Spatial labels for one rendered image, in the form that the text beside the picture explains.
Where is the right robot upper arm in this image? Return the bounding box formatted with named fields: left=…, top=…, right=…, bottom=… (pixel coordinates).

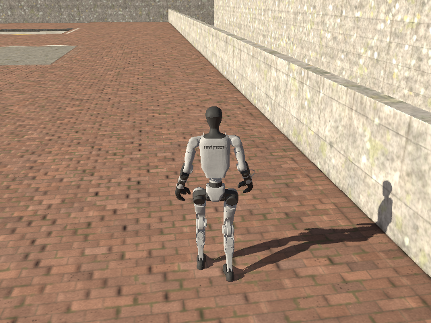
left=229, top=135, right=247, bottom=172

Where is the left robot forearm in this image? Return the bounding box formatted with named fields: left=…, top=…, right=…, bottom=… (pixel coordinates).
left=176, top=163, right=189, bottom=189

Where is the robot right hand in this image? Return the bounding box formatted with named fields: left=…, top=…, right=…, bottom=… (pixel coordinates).
left=238, top=181, right=253, bottom=193

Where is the right robot forearm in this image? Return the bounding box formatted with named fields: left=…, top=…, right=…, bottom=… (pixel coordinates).
left=240, top=161, right=252, bottom=184

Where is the robot left foot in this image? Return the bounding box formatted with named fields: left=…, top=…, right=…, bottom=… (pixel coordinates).
left=197, top=253, right=206, bottom=270

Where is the robot left hand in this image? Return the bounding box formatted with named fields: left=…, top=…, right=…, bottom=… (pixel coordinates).
left=175, top=187, right=191, bottom=201

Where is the left robot upper arm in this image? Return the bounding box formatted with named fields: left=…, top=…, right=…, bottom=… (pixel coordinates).
left=183, top=136, right=201, bottom=174

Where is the robot right shin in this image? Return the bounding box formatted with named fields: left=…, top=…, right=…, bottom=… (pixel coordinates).
left=224, top=225, right=234, bottom=272

